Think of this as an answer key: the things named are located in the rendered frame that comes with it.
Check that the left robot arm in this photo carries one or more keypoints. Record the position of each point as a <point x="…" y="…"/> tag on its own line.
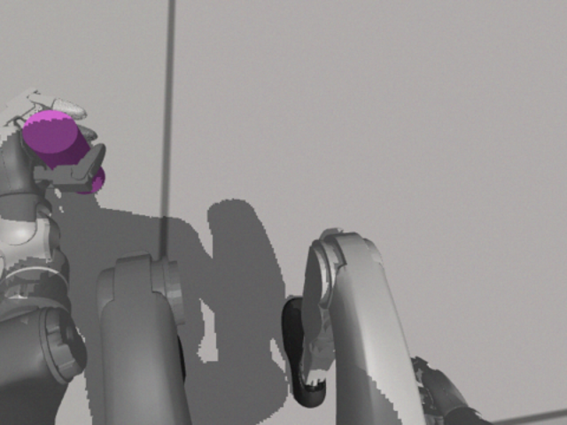
<point x="40" y="348"/>

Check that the left robot hand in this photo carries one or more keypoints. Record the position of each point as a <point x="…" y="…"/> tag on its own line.
<point x="22" y="170"/>

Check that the right robot foot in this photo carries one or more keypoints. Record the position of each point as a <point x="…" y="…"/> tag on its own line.
<point x="293" y="336"/>

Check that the right robot arm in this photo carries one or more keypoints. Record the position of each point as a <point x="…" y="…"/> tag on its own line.
<point x="465" y="416"/>

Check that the right robot hand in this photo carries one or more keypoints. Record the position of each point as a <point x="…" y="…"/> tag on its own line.
<point x="439" y="396"/>

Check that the can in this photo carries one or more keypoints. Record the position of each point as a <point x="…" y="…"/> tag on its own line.
<point x="56" y="139"/>

